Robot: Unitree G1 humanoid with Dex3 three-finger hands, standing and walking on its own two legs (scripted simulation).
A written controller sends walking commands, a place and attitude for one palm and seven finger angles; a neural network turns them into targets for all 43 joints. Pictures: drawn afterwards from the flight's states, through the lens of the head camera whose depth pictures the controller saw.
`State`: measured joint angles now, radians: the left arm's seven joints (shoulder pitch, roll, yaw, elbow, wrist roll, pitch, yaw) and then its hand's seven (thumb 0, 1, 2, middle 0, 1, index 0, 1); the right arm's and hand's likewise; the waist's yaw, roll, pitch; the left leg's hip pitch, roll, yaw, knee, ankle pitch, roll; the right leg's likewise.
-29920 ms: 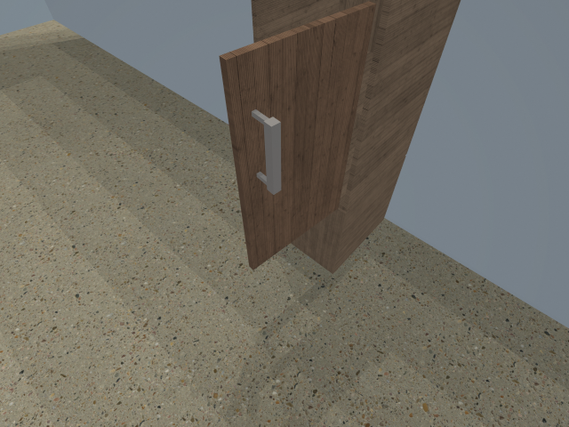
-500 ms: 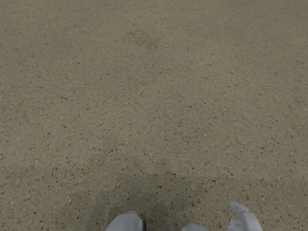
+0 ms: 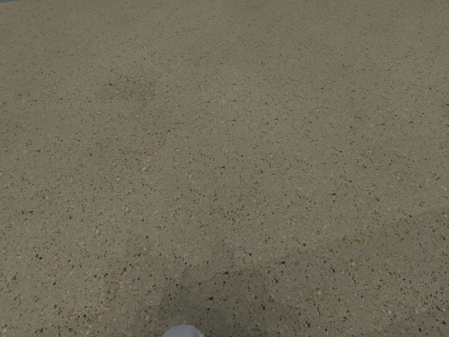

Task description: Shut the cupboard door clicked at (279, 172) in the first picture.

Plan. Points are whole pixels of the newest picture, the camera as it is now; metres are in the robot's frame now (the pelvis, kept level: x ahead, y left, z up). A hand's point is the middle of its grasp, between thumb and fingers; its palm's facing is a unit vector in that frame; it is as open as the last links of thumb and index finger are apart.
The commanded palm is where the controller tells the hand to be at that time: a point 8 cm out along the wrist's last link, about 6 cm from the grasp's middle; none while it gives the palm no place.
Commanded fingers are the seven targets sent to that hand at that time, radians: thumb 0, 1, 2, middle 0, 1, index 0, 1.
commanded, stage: turn to face it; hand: left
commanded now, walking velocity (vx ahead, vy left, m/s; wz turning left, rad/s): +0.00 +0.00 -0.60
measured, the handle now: out of the picture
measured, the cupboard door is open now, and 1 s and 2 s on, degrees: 57 57 57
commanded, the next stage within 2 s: none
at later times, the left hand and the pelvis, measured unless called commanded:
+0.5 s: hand (131, 302) +0.20 +0.22 -0.15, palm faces -0.27 -0.94 -0.22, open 7.4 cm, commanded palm none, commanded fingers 0.00 0.90 0.90 -0.20 -0.30 -0.20 -0.30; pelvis +0.02 +0.04 +0.01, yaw -18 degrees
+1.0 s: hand (160, 302) +0.21 +0.16 -0.17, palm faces -0.51 -0.84 -0.19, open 7.4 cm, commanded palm none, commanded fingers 0.00 0.90 0.90 -0.20 -0.30 -0.20 -0.30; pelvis +0.04 +0.03 +0.00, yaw -33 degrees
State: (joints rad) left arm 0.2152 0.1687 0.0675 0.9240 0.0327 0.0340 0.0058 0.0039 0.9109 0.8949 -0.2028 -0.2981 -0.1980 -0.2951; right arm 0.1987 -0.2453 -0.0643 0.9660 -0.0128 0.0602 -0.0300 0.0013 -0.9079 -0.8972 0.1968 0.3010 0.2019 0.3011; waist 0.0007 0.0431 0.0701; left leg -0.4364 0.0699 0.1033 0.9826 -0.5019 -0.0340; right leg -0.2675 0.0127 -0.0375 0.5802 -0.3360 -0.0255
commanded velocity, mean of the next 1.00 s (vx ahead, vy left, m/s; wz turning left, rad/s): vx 0.00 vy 0.00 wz -0.60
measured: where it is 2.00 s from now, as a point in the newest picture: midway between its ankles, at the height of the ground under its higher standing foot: outside the picture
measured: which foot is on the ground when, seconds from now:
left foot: up 0.00-0.24, down 0.26-0.62, up 0.64-0.96, down 0.98-1.00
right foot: down 0.00-0.26, up 0.28-0.60, down 0.62-0.98, up 1.00-1.00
